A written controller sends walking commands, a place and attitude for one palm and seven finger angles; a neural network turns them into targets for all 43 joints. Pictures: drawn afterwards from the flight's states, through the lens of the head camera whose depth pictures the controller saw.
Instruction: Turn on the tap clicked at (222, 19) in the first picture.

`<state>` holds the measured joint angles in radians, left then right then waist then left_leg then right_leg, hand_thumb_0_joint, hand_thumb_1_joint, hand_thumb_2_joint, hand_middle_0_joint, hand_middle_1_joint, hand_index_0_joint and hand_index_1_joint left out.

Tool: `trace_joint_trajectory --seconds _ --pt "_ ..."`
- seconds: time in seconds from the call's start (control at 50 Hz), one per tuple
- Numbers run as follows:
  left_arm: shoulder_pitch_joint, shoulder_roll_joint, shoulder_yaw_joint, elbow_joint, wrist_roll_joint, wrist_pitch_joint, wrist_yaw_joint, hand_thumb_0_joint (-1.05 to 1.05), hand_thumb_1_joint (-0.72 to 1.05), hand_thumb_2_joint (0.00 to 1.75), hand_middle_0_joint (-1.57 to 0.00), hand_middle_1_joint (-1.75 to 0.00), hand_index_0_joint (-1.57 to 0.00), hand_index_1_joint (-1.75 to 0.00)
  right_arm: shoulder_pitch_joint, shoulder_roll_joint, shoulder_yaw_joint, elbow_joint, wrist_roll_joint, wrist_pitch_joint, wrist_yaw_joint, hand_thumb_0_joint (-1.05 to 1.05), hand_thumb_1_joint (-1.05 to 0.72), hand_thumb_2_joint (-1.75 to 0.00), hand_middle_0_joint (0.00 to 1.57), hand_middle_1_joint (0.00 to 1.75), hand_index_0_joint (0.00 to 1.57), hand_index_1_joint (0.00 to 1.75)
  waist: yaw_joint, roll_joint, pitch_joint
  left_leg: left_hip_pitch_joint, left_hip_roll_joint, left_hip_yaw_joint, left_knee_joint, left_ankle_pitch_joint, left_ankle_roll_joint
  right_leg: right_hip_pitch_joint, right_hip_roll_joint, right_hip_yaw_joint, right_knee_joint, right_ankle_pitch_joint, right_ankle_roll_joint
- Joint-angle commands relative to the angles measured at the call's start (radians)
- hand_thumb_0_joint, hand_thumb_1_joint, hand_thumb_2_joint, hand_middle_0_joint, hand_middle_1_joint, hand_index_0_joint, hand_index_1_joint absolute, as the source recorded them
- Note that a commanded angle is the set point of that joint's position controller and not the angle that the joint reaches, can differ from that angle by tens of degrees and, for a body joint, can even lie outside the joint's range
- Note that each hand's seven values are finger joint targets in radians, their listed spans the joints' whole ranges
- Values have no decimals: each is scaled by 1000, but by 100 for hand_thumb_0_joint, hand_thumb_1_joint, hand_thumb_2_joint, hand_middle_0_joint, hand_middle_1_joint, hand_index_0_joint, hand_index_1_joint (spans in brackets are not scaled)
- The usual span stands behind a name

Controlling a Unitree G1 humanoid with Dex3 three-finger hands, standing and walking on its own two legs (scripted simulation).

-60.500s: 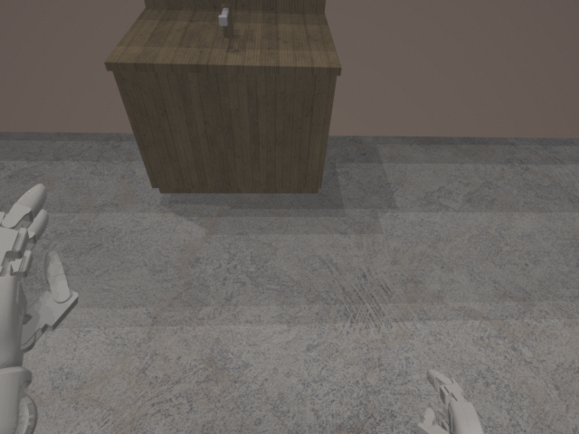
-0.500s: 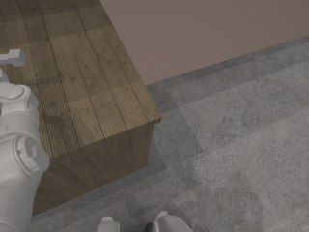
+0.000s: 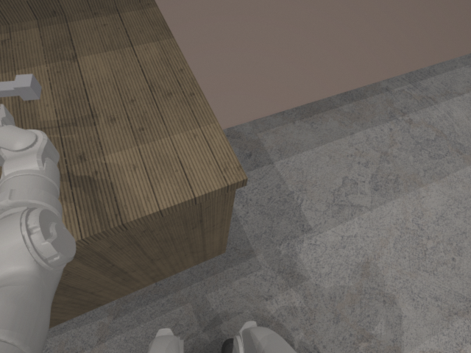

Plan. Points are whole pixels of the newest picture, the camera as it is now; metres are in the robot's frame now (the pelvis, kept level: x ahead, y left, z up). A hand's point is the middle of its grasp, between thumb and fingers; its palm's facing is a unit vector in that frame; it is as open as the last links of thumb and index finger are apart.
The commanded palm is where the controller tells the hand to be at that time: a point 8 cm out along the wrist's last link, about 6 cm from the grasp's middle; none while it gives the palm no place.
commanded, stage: push the lever round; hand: left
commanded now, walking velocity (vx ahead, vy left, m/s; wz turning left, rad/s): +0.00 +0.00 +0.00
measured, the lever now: (28, 87) +0.56 +0.28 +0.09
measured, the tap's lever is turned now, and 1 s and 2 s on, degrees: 77 77 77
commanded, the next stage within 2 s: none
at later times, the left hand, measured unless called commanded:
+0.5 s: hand (4, 112) +0.51 +0.31 +0.08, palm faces +0.87 -0.47 -0.13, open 8.4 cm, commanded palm +0.52 +0.30 +0.09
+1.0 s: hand (4, 112) +0.51 +0.31 +0.08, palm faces +0.87 -0.47 -0.13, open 8.4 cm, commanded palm +0.52 +0.30 +0.09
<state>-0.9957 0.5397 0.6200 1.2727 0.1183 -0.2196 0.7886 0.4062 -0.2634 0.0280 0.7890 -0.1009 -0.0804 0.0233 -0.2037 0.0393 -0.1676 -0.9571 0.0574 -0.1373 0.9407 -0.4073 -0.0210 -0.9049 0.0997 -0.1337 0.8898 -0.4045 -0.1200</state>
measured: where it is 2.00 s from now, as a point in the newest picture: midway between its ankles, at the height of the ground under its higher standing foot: outside the picture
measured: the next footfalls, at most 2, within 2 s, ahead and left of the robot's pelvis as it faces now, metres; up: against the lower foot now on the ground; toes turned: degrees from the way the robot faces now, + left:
none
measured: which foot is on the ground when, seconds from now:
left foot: down 0.00-1.00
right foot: down 0.00-1.00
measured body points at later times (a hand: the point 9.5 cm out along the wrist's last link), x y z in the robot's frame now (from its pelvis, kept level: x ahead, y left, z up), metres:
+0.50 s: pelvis +0.00 +0.00 +0.00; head +0.12 +0.01 +0.43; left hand +0.46 +0.33 +0.09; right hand -0.03 -0.26 -0.12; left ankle +0.02 +0.18 -0.68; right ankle +0.00 -0.04 -0.68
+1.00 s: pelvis -0.01 +0.01 +0.00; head +0.11 +0.02 +0.43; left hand +0.46 +0.33 +0.09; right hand -0.05 -0.25 -0.12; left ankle +0.02 +0.18 -0.68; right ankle +0.00 -0.04 -0.68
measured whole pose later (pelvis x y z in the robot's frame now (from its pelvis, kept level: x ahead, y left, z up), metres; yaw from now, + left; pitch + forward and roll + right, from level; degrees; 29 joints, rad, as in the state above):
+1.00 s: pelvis -0.01 +0.01 +0.00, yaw -1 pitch +23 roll -2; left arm -1.01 0.55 0.64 1.29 0.14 -0.22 0.80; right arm 0.42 -0.26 0.03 0.79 -0.11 -0.08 0.02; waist -0.22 0.04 -0.17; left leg -0.97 0.06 -0.13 0.95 -0.40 -0.02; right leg -0.92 0.10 -0.12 0.89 -0.39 -0.11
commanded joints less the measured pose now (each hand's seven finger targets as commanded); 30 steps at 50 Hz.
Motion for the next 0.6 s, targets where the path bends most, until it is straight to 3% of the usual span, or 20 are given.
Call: trace_joint_trajectory --seconds 0.0,0.1,0.16,0.2,0.26,0.3,0.32,0.4,0.46,0.48,0.5,0.58 --pt "-630 295 -144 -293 94 -77 -100 0 90 90 -15 -15 -15 -15 183 -179 -56 -20 2 -8 -10 0 -90 -90 20 30 20 30 -72 185 -422 181 -32 85 -47 98 74 312 -79 207 -165 281 142" --pt "-637 274 -155 -309 93 -81 -98 0 90 90 -15 -15 -15 -15 186 -177 -58 -14 0 -11 -9 0 -90 -90 20 30 20 30 -73 208 -431 216 -33 84 -48 124 73 295 -74 193 -158 298 137" --pt "-607 308 -129 -289 89 -71 -100 0 90 90 -15 -15 -15 -15 179 -178 -54 -19 2 -9 -12 0 -90 -90 20 30 20 30 -69 154 -405 143 -33 90 -38 87 73 347 -89 230 -174 303 151" --pt "-633 282 -148 -313 94 -74 -100 0 90 90 -15 -15 -15 -15 185 -175 -57 -17 1 -9 -11 0 -90 -90 20 30 20 30 -72 185 -430 180 -34 87 -43 115 73 329 -82 207 -160 320 143" --pt "-610 280 -148 -284 93 -69 -99 0 90 90 -15 -15 -15 -15 179 -177 -54 -18 0 -10 -9 0 -90 -90 20 30 20 30 -70 183 -398 178 -35 86 -47 98 74 304 -77 205 -168 278 142" --pt "-611 297 -139 -291 92 -70 -102 0 90 90 -15 -15 -15 -15 181 -177 -53 -22 2 -9 -12 0 -90 -90 20 30 20 30 -70 168 -413 151 -33 90 -39 95 74 339 -87 224 -167 305 148" --pt "-610 332 -112 -290 94 -70 -102 0 90 90 -15 -15 -15 -15 186 -177 -53 -22 0 -8 -13 0 -90 -90 20 30 20 30 -61 166 -419 140 -32 89 -36 100 73 356 -90 226 -164 322 148" --pt "-623 292 -141 -306 93 -74 -107 0 90 90 -15 -15 -15 -15 187 -175 -56 -18 2 -7 -10 0 -90 -90 20 30 20 30 -69 186 -425 175 -32 86 -41 117 72 330 -83 207 -156 324 144" --pt "-606 325 -113 -295 93 -74 -104 0 90 90 -15 -15 -15 -15 185 -176 -54 -23 0 -6 -12 0 -90 -90 20 30 20 30 -62 161 -412 146 -33 87 -35 103 73 351 -87 224 -164 324 150" --pt "-620 340 -100 -307 97 -78 -103 0 90 90 -15 -15 -15 -15 187 -175 -55 -21 -1 -3 -12 0 -90 -90 20 30 20 30 -59 179 -430 153 -33 86 -32 115 72 354 -88 222 -158 337 146" --pt "-622 315 -122 -310 96 -77 -102 0 90 90 -15 -15 -15 -15 184 -173 -54 -25 1 -5 -10 0 -90 -90 20 30 20 30 -64 182 -426 148 -33 89 -33 108 72 352 -88 224 -160 329 149" --pt "-604 357 -85 -287 98 -74 -102 0 90 90 -15 -15 -15 -15 182 -173 -53 -24 1 -4 -12 0 -90 -90 20 30 20 30 -57 150 -413 99 -31 87 -22 88 72 380 -97 246 -164 329 153"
